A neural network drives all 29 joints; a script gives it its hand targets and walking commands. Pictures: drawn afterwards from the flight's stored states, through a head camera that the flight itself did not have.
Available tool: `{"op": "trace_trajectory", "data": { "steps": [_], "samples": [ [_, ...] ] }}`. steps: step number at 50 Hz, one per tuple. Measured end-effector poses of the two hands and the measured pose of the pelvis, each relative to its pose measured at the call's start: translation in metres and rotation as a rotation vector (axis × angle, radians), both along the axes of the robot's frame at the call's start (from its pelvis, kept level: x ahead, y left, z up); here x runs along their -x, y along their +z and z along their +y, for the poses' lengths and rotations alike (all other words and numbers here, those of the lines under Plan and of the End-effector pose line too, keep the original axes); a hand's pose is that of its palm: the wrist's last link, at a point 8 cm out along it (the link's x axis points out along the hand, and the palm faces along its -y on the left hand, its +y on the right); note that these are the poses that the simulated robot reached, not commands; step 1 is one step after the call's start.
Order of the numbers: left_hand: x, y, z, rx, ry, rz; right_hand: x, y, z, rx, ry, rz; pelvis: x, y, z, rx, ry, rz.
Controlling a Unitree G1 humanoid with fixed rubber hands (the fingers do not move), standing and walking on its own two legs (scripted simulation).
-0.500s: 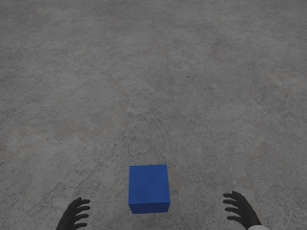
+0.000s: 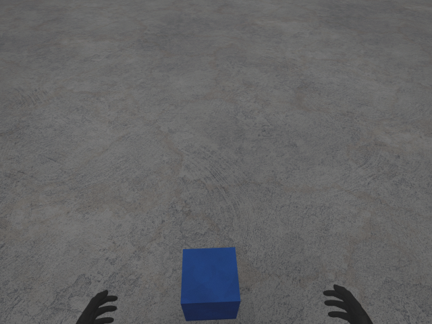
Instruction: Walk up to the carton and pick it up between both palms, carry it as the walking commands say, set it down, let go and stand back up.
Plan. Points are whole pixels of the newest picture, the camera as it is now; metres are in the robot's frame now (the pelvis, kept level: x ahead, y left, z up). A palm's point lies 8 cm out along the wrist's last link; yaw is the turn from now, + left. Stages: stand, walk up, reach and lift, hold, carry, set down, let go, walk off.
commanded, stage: stand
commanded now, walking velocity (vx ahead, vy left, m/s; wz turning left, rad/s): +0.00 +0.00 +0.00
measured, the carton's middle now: (210, 284) +0.42 +0.03 -0.65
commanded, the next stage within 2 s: none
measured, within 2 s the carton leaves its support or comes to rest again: neither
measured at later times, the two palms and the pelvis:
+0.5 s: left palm out of the picture +0.14 +0.30 -0.09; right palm out of the picture +0.14 -0.28 -0.08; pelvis +0.02 +0.01 +0.00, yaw -1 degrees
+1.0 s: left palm out of the picture +0.10 +0.31 -0.10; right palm out of the picture +0.10 -0.30 -0.09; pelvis +0.00 +0.01 +0.01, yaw -1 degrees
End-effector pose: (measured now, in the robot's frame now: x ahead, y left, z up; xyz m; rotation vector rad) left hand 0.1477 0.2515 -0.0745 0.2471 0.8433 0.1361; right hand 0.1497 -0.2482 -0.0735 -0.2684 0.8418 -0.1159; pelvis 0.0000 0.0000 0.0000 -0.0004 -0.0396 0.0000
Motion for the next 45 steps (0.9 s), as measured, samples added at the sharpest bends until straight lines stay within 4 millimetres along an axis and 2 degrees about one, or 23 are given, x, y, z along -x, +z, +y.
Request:
{"op": "trace_trajectory", "data": {
  "steps": [5,11,27,45],
  "samples": [
    [0.009,-0.007,0.026,-0.056,0.010,0.036,0.006,-0.002,-0.023,0.075,-0.029,0.033,-0.004,-0.001,0.003,0.003,-0.005,0.028],
    [0.012,-0.013,0.041,-0.084,0.010,0.074,0.006,-0.001,-0.035,0.115,-0.048,0.054,-0.010,0.000,0.006,0.004,-0.006,0.036],
    [0.012,-0.019,0.046,-0.096,0.005,0.129,0.013,-0.010,-0.036,0.112,-0.072,0.114,-0.016,0.002,0.010,0.000,-0.012,0.025],
    [0.038,-0.021,0.054,-0.110,0.026,0.193,0.040,-0.013,-0.047,0.124,-0.088,0.183,-0.006,0.006,0.008,0.000,-0.014,0.006]
  ]
}}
